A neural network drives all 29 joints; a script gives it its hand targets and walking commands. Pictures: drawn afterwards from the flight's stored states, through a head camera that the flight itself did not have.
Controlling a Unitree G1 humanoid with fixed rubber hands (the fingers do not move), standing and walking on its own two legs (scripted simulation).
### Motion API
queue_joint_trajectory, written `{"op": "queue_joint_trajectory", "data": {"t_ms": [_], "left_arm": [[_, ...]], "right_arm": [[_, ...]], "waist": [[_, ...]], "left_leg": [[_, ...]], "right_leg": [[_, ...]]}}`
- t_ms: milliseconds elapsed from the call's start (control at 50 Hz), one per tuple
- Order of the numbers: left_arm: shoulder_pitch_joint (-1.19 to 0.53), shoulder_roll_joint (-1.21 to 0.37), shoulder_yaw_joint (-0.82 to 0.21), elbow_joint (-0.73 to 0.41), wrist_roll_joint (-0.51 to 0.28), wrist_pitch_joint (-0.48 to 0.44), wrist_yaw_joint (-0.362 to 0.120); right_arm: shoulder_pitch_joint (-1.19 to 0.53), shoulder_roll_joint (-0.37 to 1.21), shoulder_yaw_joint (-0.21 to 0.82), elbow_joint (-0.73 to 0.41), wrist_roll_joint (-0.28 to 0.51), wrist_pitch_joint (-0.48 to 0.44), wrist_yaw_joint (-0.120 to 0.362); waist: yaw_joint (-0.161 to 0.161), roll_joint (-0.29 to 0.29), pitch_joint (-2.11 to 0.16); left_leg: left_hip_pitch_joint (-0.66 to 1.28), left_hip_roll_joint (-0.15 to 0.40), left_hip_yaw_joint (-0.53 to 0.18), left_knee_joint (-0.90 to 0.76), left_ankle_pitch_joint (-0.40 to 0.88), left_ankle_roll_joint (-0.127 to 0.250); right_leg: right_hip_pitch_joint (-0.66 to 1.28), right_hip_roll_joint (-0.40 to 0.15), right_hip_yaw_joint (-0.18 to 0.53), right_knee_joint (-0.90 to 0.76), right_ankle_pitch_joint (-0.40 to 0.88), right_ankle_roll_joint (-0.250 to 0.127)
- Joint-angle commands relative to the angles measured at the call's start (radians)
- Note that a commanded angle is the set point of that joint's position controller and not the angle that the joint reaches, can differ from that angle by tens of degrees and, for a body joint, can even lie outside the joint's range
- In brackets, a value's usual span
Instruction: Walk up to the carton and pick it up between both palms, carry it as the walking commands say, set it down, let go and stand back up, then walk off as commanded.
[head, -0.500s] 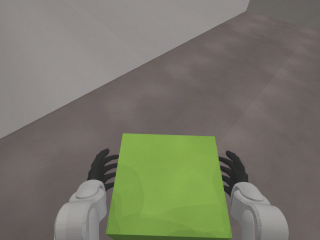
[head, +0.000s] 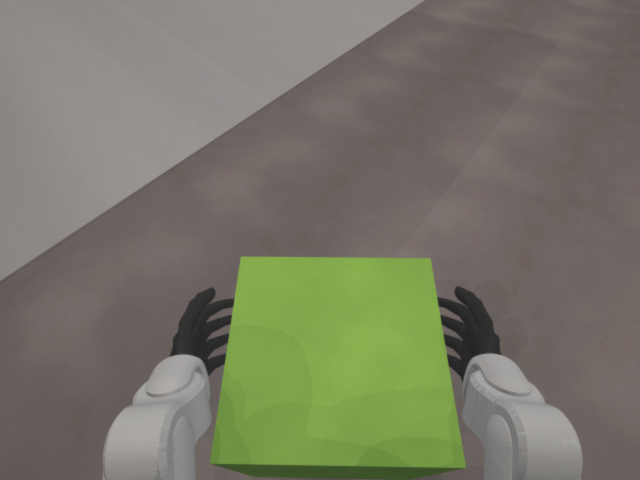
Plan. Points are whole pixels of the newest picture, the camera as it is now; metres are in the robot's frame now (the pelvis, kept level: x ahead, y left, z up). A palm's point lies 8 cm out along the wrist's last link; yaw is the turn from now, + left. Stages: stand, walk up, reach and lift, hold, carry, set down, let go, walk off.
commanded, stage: carry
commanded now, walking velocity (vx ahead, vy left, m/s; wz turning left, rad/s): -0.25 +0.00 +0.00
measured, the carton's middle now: (333, 379) +0.25 -0.01 +0.01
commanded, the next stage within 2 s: none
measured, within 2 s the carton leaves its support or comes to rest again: neither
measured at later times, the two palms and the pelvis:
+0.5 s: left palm out of the picture +0.03 +0.14 +0.10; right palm out of the picture +0.03 -0.16 +0.09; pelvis -0.21 -0.01 -0.01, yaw +1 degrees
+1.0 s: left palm out of the picture -0.21 +0.15 +0.08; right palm out of the picture -0.18 -0.15 +0.09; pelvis -0.42 -0.02 +0.00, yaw +3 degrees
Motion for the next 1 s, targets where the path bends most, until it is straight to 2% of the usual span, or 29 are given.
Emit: {"op": "queue_joint_trajectory", "data": {"t_ms": [0, 60, 100, 120, 140, 160, 180, 220, 260, 300, 400, 440, 460, 480, 500, 520, 540, 580, 620, 680, 780, 820, 860, 880, 900, 920, 940, 960, 980], "left_arm": [[-0.315, -0.710, -0.569, -0.081, -0.260, -0.001, -0.119], [-0.326, -0.711, -0.600, -0.085, -0.271, 0.014, -0.114], [-0.337, -0.726, -0.629, -0.085, -0.282, 0.018, -0.111], [-0.353, -0.729, -0.642, -0.084, -0.285, 0.018, -0.109], [-0.359, -0.724, -0.648, -0.079, -0.284, 0.019, -0.105], [-0.413, -0.761, -0.698, -0.128, -0.304, 0.021, -0.114], [-0.454, -0.792, -0.703, -0.140, -0.314, 0.011, -0.115], [-0.449, -0.814, -0.700, -0.102, -0.327, 0.008, -0.126], [-0.469, -0.828, -0.717, -0.111, -0.340, 0.004, -0.128], [-0.455, -0.827, -0.719, -0.112, -0.336, 0.005, -0.121], [-0.380, -0.766, -0.675, -0.070, -0.303, 0.035, -0.100], [-0.353, -0.750, -0.647, -0.045, -0.292, 0.043, -0.102], [-0.340, -0.748, -0.635, -0.034, -0.288, 0.045, -0.104], [-0.340, -0.741, -0.623, -0.029, -0.284, 0.045, -0.109], [-0.334, -0.734, -0.609, -0.020, -0.281, 0.044, -0.115], [-0.338, -0.731, -0.602, -0.010, -0.273, 0.032, -0.118], [-0.367, -0.758, -0.613, -0.052, -0.281, 0.021, -0.123], [-0.398, -0.792, -0.595, -0.089, -0.277, -0.001, -0.134], [-0.405, -0.805, -0.574, -0.091, -0.274, -0.017, -0.140], [-0.360, -0.768, -0.561, -0.079, -0.267, -0.014, -0.134], [-0.341, -0.726, -0.579, -0.082, -0.277, 0.012, -0.126], [-0.348, -0.728, -0.598, -0.081, -0.282, 0.021, -0.123], [-0.363, -0.744, -0.625, -0.081, -0.291, 0.025, -0.119], [-0.372, -0.748, -0.637, -0.080, -0.293, 0.024, -0.118], [-0.385, -0.748, -0.646, -0.074, -0.293, 0.023, -0.115], [-0.387, -0.761, -0.668, -0.092, -0.298, 0.025, -0.117], [-0.452, -0.785, -0.696, -0.133, -0.317, 0.021, -0.123], [-0.478, -0.800, -0.696, -0.139, -0.323, 0.013, -0.124], [-0.472, -0.803, -0.684, -0.113, -0.323, 0.013, -0.128]], "right_arm": [[-0.344, 0.795, 0.659, -0.095, 0.305, -0.001, 0.123], [-0.305, 0.777, 0.627, -0.064, 0.288, 0.014, 0.123], [-0.286, 0.784, 0.608, -0.047, 0.279, 0.017, 0.129], [-0.293, 0.793, 0.601, -0.041, 0.281, 0.018, 0.134], [-0.294, 0.781, 0.592, -0.036, 0.282, 0.019, 0.138], [-0.279, 0.808, 0.583, -0.031, 0.273, -0.001, 0.144], [-0.310, 0.825, 0.591, -0.073, 0.284, -0.009, 0.151], [-0.346, 0.819, 0.585, -0.063, 0.275, -0.013, 0.160], [-0.364, 0.815, 0.582, -0.075, 0.274, -0.022, 0.160], [-0.354, 0.805, 0.582, -0.089, 0.272, -0.021, 0.155], [-0.278, 0.751, 0.573, -0.070, 0.260, 0.004, 0.140], [-0.275, 0.750, 0.588, -0.072, 0.259, 0.012, 0.136], [-0.279, 0.750, 0.596, -0.075, 0.259, 0.014, 0.135], [-0.284, 0.749, 0.602, -0.074, 0.262, 0.015, 0.133], [-0.292, 0.756, 0.609, -0.069, 0.260, 0.016, 0.130], [-0.337, 0.748, 0.627, -0.097, 0.265, 0.019, 0.131], [-0.413, 0.791, 0.655, -0.110, 0.294, 0.012, 0.136], [-0.478, 0.877, 0.691, -0.105, 0.340, -0.005, 0.151], [-0.461, 0.895, 0.693, -0.109, 0.343, -0.019, 0.154], [-0.419, 0.848, 0.679, -0.108, 0.326, -0.017, 0.138], [-0.344, 0.806, 0.648, -0.074, 0.294, 0.013, 0.120], [-0.330, 0.795, 0.625, -0.054, 0.284, 0.021, 0.119], [-0.316, 0.800, 0.608, -0.037, 0.276, 0.022, 0.123], [-0.317, 0.809, 0.600, -0.029, 0.275, 0.021, 0.127], [-0.321, 0.817, 0.594, -0.020, 0.278, 0.022, 0.131], [-0.308, 0.817, 0.589, -0.020, 0.268, 0.015, 0.135], [-0.325, 0.842, 0.586, -0.041, 0.273, 0.000, 0.142], [-0.352, 0.843, 0.591, -0.070, 0.284, -0.006, 0.148], [-0.365, 0.833, 0.591, -0.061, 0.277, -0.004, 0.152]], "waist": [[0.042, -0.232, -0.256], [0.044, -0.230, -0.279], [0.028, -0.161, -0.307], [0.035, -0.104, -0.287], [0.041, 0.056, -0.265], [0.020, 0.357, -0.200], [0.015, 0.273, -0.174], [0.025, 0.124, -0.158], [0.028, 0.140, -0.174], [0.032, 0.158, -0.204], [0.014, 0.245, -0.242], [0.016, 0.226, -0.255], [0.024, 0.195, -0.264], [0.027, 0.106, -0.233], [0.031, -0.043, -0.210], [0.038, -0.342, -0.158], [0.039, -0.274, -0.120], [0.041, -0.149, -0.129], [0.038, -0.155, -0.155], [0.039, -0.152, -0.197], [0.046, -0.226, -0.254], [0.050, -0.226, -0.275], [0.035, -0.190, -0.299], [0.035, -0.144, -0.292], [0.043, -0.090, -0.265], [0.032, 0.103, -0.225], [0.018, 0.285, -0.159], [0.014, 0.228, -0.119], [0.019, 0.148, -0.108]], "left_leg": [[0.011, 0.003, 0.034, -0.191, -0.067, 0.005], [0.108, -0.007, 0.055, -0.418, -0.023, 0.022], [0.293, 0.013, 0.083, -0.704, 0.184, 0.027], [0.399, 0.079, 0.024, -0.770, 0.222, 0.039], [0.514, 0.226, -0.122, -0.760, 0.457, 0.080], [0.425, 0.413, -0.252, -0.732, 0.758, 0.193], [0.330, 0.440, -0.237, -0.727, 0.926, 0.259], [0.206, 0.356, -0.118, -0.711, 0.764, 0.231], [0.224, 0.299, -0.062, -0.689, 0.724, 0.201], [0.273, 0.270, -0.070, -0.682, 0.676, 0.180], [0.345, 0.300, -0.191, -0.713, 0.554, 0.186], [0.358, 0.301, -0.202, -0.690, 0.550, 0.177], [0.334, 0.280, -0.173, -0.650, 0.526, 0.153], [0.255, 0.232, -0.137, -0.579, 0.459, 0.113], [0.112, 0.171, -0.100, -0.493, 0.282, 0.073], [-0.076, 0.038, 0.003, -0.332, -0.036, 0.018], [-0.043, 0.011, -0.030, -0.036, -0.135, 0.012], [-0.010, 0.005, -0.085, 0.153, -0.022, 0.025], [-0.039, 0.005, -0.070, 0.205, 0.074, 0.007], [-0.056, 0.005, -0.036, 0.082, 0.005, -0.004], [0.061, -0.008, 0.031, -0.247, -0.069, 0.021], [0.127, -0.014, 0.045, -0.380, -0.058, 0.037], [0.258, -0.021, 0.082, -0.617, 0.071, 0.053], [0.348, 0.005, 0.081, -0.743, 0.146, 0.058], [0.440, 0.077, 0.023, -0.791, 0.166, 0.069], [0.467, 0.220, -0.139, -0.791, 0.183, 0.118], [0.297, 0.373, -0.244, -0.808, 0.341, 0.206], [0.218, 0.423, -0.251, -0.815, 0.466, 0.258], [0.165, 0.393, -0.193, -0.787, 0.521, 0.264]], "right_leg": [[0.271, -0.232, 0.202, -0.112, 0.665, -0.140], [0.280, -0.242, 0.233, -0.122, 0.683, -0.148], [0.218, -0.212, 0.171, -0.104, 0.609, -0.089], [0.107, -0.176, 0.128, -0.082, 0.445, -0.034], [-0.080, -0.104, 0.057, 0.011, 0.126, 0.017], [-0.198, -0.022, -0.073, 0.175, -0.201, 0.064], [-0.196, -0.004, -0.018, 0.491, -0.343, 0.067], [-0.188, 0.017, 0.061, 0.724, -0.259, 0.055], [-0.213, 0.040, 0.047, 0.761, -0.192, 0.053], [-0.191, 0.053, 0.013, 0.623, -0.198, 0.056], [-0.082, 0.069, -0.034, 0.238, -0.272, 0.061], [-0.022, 0.062, -0.039, 0.056, -0.238, 0.056], [0.051, 0.048, -0.056, -0.089, -0.150, 0.058], [0.118, -0.009, 0.010, -0.206, -0.092, 0.056], [0.198, -0.154, 0.170, -0.271, 0.009, 0.037], [0.159, -0.404, 0.425, -0.278, 0.368, -0.085], [0.028, -0.426, 0.340, -0.235, 0.629, -0.163], [-0.025, -0.285, 0.146, -0.219, 0.399, -0.126], [0.047, -0.208, 0.092, -0.184, 0.291, -0.091], [0.155, -0.208, 0.156, -0.156, 0.360, -0.096], [0.233, -0.235, 0.250, -0.208, 0.403, -0.129], [0.237, -0.246, 0.265, -0.230, 0.400, -0.131], [0.210, -0.229, 0.223, -0.226, 0.369, -0.097], [0.158, -0.198, 0.177, -0.221, 0.291, -0.053], [0.048, -0.156, 0.122, -0.201, 0.185, -0.001], [-0.099, -0.076, 0.020, -0.125, 0.066, 0.072], [-0.127, -0.029, -0.077, 0.144, -0.140, 0.085], [-0.177, -0.020, -0.039, 0.414, -0.257, 0.079], [-0.179, -0.011, 0.017, 0.584, -0.256, 0.071]]}}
